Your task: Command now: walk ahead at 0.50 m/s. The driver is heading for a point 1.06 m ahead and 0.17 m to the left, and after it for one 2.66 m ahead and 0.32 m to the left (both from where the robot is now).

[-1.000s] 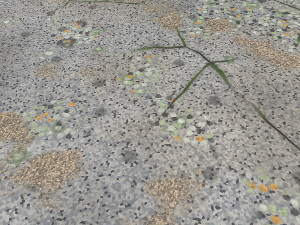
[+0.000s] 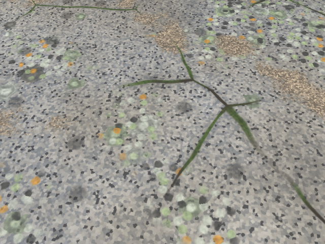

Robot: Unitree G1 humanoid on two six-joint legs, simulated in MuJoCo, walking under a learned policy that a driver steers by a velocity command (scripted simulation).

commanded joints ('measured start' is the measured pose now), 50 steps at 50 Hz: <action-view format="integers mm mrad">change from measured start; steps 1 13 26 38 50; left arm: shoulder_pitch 210 386 489 107 209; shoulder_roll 124 102 91 62 117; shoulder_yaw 37 8 10 14 18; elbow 40 120 115 -4 16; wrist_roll -21 -22 -42 0 -2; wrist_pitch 5 -29 -13 45 -19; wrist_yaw -2 10 12 -21 20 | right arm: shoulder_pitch -48 -364 46 -22 -5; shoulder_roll -109 -57 -270 -117 -154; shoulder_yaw -27 -15 -90 -29 -28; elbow -95 -213 -123 -75 -55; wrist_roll -7 -21 -33 -6 -3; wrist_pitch -19 39 7 -29 -14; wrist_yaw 6 39 11 8 -13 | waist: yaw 80 55 -80 38 119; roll -28 -69 166 41 56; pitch -95 27 -388 19 -98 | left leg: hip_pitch -498 -499 447 15 141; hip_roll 75 134 458 216 152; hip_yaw -82 25 -718 -110 -73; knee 321 -200 -700 -870 -380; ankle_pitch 105 414 168 493 1056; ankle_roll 19 -67 259 117 32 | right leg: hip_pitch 434 308 -150 -256 199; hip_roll -361 -193 42 -155 -18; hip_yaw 510 165 119 91 49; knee -339 -451 745 360 -157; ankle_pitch -69 280 -374 65 231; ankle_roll -177 -84 26 92 20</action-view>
